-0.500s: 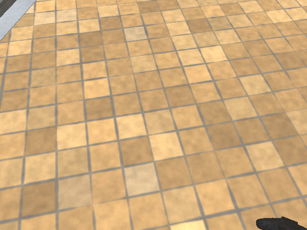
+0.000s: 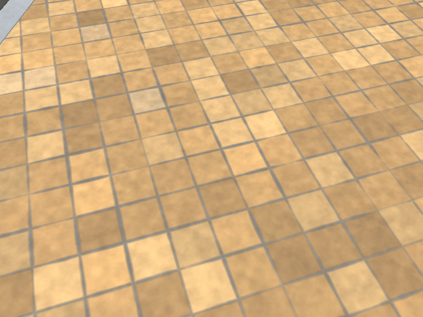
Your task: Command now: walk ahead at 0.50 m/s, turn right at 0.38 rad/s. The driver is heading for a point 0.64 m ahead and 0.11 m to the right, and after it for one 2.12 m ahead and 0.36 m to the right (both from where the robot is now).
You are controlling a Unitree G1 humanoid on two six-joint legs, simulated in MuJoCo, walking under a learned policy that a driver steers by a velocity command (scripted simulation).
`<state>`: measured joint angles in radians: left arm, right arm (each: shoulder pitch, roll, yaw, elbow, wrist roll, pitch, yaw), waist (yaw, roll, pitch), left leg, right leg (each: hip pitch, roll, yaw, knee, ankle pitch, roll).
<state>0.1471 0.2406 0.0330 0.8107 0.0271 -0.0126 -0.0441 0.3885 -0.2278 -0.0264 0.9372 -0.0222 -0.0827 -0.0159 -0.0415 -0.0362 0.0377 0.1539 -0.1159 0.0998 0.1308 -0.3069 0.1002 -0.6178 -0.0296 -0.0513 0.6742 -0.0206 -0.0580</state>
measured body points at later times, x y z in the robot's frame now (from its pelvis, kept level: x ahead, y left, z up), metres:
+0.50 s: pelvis +0.28 -0.03 +0.01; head +0.31 -0.05 +0.46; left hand +0.33 +0.25 -0.11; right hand +0.42 -0.30 -0.09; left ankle +0.47 +0.08 -0.69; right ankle +0.17 -0.07 -0.73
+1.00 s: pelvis +0.50 -0.08 +0.01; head +0.53 -0.10 +0.45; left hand +0.76 +0.06 -0.10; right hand +0.38 -0.32 -0.13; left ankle +0.50 +0.04 -0.73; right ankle +0.55 -0.21 -0.72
